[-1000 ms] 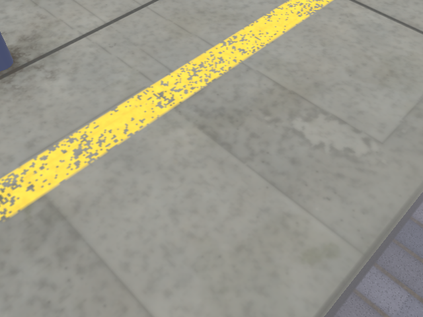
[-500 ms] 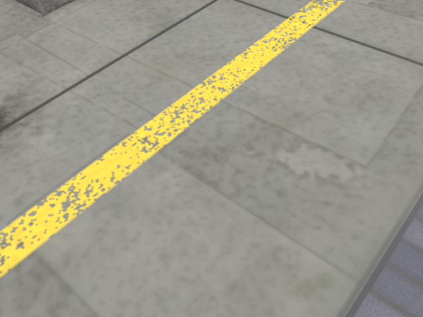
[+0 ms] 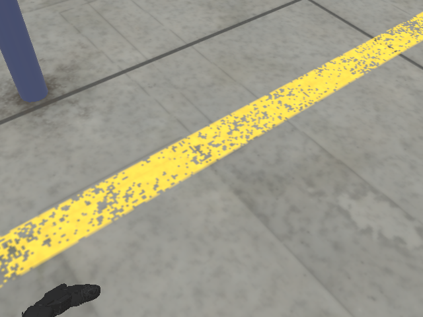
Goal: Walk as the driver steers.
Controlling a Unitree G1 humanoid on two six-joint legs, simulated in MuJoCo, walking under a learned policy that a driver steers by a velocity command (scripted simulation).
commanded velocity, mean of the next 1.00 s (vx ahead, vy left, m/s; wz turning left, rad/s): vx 0.50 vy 0.00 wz -0.18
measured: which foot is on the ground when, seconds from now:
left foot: down 0.00-0.18, up 0.20-0.60, down 0.62-1.00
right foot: up 0.00-0.14, down 0.16-0.62, up 0.64-1.00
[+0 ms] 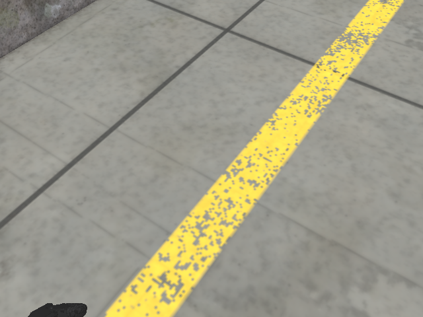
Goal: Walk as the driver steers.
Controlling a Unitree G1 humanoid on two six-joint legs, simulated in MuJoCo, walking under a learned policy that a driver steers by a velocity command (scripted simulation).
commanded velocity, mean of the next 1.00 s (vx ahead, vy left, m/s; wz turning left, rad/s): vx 0.50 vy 0.00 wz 0.09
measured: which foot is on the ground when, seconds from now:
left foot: down 0.00-0.12, up 0.14-0.64, down 0.66-1.00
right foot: up 0.00-0.10, down 0.12-0.68, up 0.70-1.00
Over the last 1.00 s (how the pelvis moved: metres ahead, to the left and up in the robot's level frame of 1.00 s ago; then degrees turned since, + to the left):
0.54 0.01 -0.01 -15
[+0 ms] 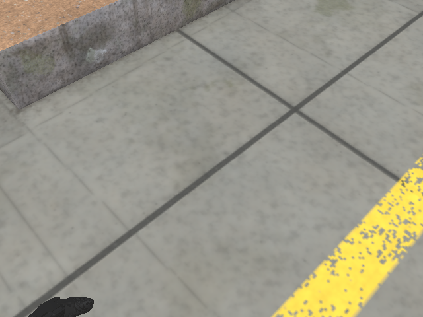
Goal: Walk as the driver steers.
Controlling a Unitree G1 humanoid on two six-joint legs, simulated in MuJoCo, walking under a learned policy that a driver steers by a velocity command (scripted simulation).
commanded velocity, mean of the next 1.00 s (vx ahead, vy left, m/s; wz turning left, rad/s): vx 0.14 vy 0.00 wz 0.15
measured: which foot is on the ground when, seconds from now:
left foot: down 0.00-0.14, up 0.16-0.44, down 0.46-1.00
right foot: up 0.00-0.10, down 0.12-1.00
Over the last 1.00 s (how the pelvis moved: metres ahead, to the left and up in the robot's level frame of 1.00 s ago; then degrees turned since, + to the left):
0.58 -0.04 0.01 10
